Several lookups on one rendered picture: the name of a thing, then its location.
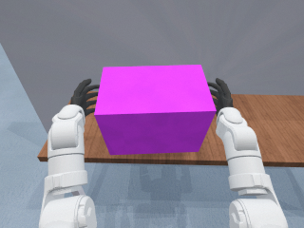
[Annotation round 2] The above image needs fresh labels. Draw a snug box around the table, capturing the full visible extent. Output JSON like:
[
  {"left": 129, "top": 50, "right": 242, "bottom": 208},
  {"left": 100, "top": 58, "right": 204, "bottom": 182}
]
[{"left": 37, "top": 91, "right": 304, "bottom": 197}]

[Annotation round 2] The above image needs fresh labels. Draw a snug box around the robot left upper arm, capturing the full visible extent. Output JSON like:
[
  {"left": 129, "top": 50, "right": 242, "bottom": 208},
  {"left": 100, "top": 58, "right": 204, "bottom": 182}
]
[{"left": 39, "top": 195, "right": 97, "bottom": 228}]

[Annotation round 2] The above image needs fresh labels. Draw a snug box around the robot right forearm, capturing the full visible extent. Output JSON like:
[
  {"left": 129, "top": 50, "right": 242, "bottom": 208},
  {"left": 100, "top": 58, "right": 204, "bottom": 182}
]
[{"left": 216, "top": 107, "right": 289, "bottom": 228}]

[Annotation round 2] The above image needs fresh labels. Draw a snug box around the robot left hand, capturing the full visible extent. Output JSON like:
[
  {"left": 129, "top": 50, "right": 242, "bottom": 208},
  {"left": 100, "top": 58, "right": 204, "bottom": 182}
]
[{"left": 70, "top": 78, "right": 100, "bottom": 117}]

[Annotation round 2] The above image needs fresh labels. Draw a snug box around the robot right upper arm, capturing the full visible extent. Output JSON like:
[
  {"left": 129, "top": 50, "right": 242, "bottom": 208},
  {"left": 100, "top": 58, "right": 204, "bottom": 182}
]
[{"left": 229, "top": 199, "right": 287, "bottom": 228}]

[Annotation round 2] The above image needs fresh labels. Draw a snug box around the robot right hand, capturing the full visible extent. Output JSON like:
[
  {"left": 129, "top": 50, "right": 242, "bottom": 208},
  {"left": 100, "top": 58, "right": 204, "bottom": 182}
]
[{"left": 207, "top": 78, "right": 234, "bottom": 116}]

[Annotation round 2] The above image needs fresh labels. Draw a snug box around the carton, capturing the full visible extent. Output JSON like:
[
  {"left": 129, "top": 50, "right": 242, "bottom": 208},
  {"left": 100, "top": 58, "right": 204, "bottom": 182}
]
[{"left": 94, "top": 65, "right": 217, "bottom": 156}]

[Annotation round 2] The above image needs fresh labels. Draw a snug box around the robot left forearm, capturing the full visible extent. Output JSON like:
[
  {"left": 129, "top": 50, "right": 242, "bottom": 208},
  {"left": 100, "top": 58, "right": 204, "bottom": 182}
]
[{"left": 38, "top": 104, "right": 88, "bottom": 228}]

